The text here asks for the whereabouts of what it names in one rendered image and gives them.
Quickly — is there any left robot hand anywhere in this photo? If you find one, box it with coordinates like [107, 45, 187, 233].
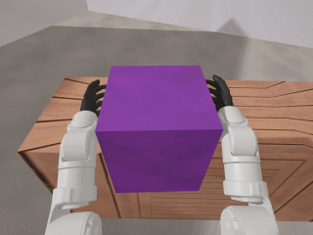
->
[80, 79, 107, 117]

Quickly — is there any right robot forearm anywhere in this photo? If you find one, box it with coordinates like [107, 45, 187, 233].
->
[218, 106, 280, 235]

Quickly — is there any right robot hand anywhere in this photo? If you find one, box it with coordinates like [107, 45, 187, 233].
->
[205, 74, 234, 113]

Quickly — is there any carton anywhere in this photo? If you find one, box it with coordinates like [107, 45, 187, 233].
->
[95, 66, 224, 193]

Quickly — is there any left robot upper arm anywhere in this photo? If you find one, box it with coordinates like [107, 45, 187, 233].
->
[46, 211, 103, 235]

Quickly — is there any left robot forearm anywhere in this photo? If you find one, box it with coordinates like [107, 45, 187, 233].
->
[45, 111, 99, 235]

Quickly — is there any pedestal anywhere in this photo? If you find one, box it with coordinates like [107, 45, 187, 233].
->
[18, 76, 313, 222]

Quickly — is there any right robot upper arm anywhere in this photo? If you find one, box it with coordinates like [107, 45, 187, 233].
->
[220, 206, 280, 235]

